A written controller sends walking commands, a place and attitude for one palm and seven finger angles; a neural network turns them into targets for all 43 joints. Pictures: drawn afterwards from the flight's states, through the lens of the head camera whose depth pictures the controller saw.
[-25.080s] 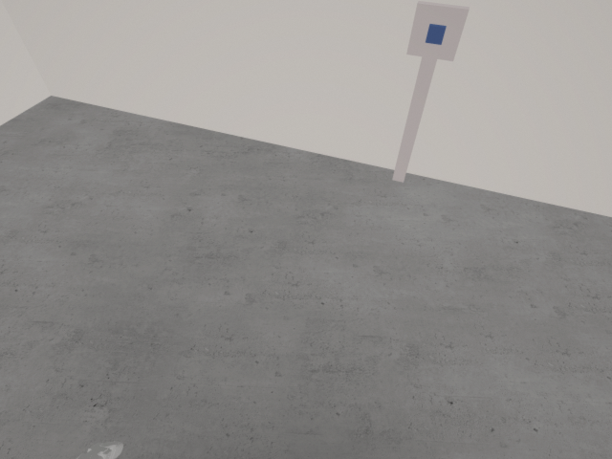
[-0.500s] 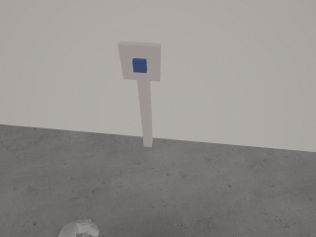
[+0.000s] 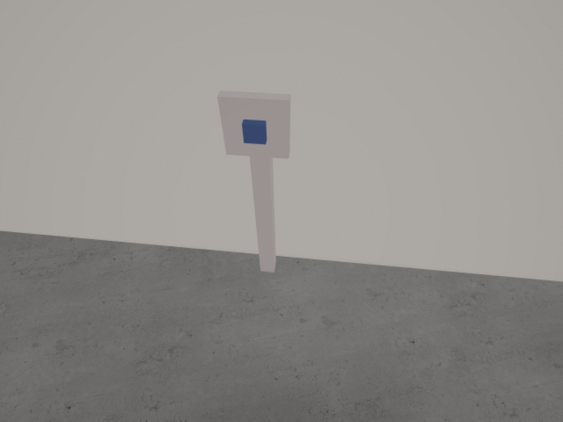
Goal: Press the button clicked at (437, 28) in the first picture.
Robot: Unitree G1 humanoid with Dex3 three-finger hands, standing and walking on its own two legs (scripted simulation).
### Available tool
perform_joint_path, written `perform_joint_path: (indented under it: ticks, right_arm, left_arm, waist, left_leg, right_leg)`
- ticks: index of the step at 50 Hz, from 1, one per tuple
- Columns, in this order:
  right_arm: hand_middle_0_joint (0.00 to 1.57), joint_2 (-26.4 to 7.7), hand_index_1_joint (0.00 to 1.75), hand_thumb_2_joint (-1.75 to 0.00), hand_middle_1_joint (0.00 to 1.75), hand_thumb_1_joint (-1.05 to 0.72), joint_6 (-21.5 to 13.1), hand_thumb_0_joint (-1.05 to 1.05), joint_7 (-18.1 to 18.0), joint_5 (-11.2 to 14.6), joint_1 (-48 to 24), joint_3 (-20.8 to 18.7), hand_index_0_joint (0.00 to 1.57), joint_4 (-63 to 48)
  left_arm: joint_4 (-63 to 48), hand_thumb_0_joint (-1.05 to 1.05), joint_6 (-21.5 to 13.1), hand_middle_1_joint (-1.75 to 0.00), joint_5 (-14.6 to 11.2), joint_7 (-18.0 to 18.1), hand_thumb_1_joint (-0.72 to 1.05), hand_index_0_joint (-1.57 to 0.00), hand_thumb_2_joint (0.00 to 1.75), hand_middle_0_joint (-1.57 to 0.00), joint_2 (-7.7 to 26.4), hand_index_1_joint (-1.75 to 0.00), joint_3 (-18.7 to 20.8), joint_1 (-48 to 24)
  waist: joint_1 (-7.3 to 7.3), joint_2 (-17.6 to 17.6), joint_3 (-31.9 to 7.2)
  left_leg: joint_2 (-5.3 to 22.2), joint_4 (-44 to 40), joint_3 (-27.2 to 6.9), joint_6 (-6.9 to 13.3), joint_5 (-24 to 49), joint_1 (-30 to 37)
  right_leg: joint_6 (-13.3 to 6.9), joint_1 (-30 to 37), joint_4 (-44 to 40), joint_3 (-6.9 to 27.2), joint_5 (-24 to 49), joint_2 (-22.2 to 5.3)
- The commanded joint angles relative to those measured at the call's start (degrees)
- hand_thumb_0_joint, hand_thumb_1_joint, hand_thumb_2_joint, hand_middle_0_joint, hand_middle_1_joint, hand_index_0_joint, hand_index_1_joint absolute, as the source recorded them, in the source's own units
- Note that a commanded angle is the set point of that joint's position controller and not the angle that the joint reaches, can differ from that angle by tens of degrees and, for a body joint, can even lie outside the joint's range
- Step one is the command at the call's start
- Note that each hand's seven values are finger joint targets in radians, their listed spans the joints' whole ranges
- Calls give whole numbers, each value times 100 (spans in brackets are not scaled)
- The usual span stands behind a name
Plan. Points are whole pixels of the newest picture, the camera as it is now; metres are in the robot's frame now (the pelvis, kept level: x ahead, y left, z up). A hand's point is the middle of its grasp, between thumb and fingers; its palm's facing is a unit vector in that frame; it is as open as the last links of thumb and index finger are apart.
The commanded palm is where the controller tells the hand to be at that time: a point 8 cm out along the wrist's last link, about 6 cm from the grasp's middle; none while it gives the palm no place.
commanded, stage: let the arm hang, fingers relaxed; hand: left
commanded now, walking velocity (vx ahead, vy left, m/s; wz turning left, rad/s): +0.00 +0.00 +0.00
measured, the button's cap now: (254, 131) +0.80 +0.12 -0.04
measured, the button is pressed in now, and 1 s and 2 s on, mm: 0 0 0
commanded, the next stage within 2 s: stand and wait in 0.38 s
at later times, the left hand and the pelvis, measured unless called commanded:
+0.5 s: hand out of the picture -0.02 +0.17 -0.18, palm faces +0.05 -0.98 -0.18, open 7.3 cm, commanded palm none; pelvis +0.00 +0.01 +0.00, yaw +0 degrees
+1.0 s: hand out of the picture +0.00 +0.17 -0.18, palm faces +0.03 -0.98 -0.17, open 7.3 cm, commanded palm none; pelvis +0.01 +0.01 +0.00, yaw -1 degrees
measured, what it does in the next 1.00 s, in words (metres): stands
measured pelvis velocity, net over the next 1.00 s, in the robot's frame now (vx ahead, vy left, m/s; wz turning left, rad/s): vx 0.01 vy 0.01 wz -0.01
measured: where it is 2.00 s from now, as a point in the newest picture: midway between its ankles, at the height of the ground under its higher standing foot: outside the picture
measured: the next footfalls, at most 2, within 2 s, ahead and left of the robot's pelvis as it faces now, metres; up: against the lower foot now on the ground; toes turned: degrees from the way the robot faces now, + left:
none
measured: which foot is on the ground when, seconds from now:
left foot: down 0.00-1.00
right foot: down 0.00-1.00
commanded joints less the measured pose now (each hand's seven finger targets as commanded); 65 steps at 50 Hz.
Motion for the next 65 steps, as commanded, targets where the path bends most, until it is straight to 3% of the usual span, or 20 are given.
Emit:
perform_joint_path:
  ticks: [1,6,15,18,29,37,41,53,61,65]
  right_arm:
    - [20,-392,30,-90,30,-90,-43,0,-50,-5,569,-91,20,-49]
    - [20,-309,30,-90,30,-90,-74,0,-65,-6,579,-97,20,-24]
    - [20,-326,30,-90,30,-90,-106,0,-70,-7,623,-123,20,-59]
    - [20,-371,30,-90,30,-90,-103,0,-64,-9,589,-129,20,-87]
    - [20,-418,30,-90,30,-90,-127,0,-61,13,469,-121,20,-92]
    - [20,-441,30,-90,30,-90,-113,0,-54,18,361,-112,20,-61]
    - [20,-448,30,-90,30,-90,-123,0,-53,30,362,-106,20,-49]
    - [20,-436,30,-90,30,-90,-121,0,-61,14,318,-96,20,32]
    - [20,-451,30,-90,30,-90,-116,0,-61,29,347,-108,20,44]
    - [20,-436,30,-90,30,-90,-131,0,-67,21,338,-100,20,72]
  left_arm:
    - [-157,0,-88,-30,-3,53,90,-20,90,-20,591,-30,138,296]
    - [-156,0,-93,-30,-5,64,90,-20,90,-20,498,-30,150,336]
    - [-204,0,-100,-30,3,60,90,-20,90,-20,433,-30,164,337]
    - [-216,0,-99,-30,9,62,90,-20,90,-20,428,-30,159,354]
    - [-175,0,-133,-30,12,64,90,-20,90,-20,450,-30,141,347]
    - [-150,0,-134,-30,15,67,90,-20,90,-20,478,-30,115,300]
    - [-160,0,-155,-30,4,68,90,-20,90,-20,511,-30,111,285]
    - [-144,0,-156,-30,-7,64,90,-20,90,-20,505,-30,105,227]
    - [-162,0,-165,-30,-13,65,90,-20,90,-20,550,-30,113,196]
    - [-146,0,-171,-30,-15,60,90,-20,90,-20,544,-30,109,197]
  waist:
    - [4,-278,550]
    - [39,24,602]
    - [20,51,542]
    - [23,-110,523]
    - [-19,-107,398]
    - [-17,-119,548]
    - [-16,-215,390]
    - [0,-93,492]
    - [-4,-234,405]
    - [-7,-140,358]
  left_leg:
    - [331,-575,-350,181,-396,-498]
    - [363,-647,-396,181,-393,-643]
    - [421,-790,-525,202,-488,-684]
    - [418,-800,-543,215,-565,-670]
    - [428,-766,-498,201,-205,-371]
    - [413,-777,-442,171,-219,-352]
    - [413,-704,-410,172,13,-223]
    - [404,-741,-387,139,72,-178]
    - [413,-706,-350,141,114,-91]
    - [410,-703,-361,135,209,-59]
  right_leg:
    - [-78,-231,-742,700,-928,-598]
    - [-83,-150,-578,635,-622,-570]
    - [-60,-54,-419,570,-361,-535]
    - [-49,-57,-422,581,-413,-524]
    - [-34,-69,-418,617,-159,-556]
    - [-16,-108,-498,635,-218,-570]
    - [-20,-6,-514,625,-104,-586]
    - [-40,13,-568,641,-63,-603]
    - [-45,73,-600,634,-57,-593]
    - [-55,107,-589,661,41,-614]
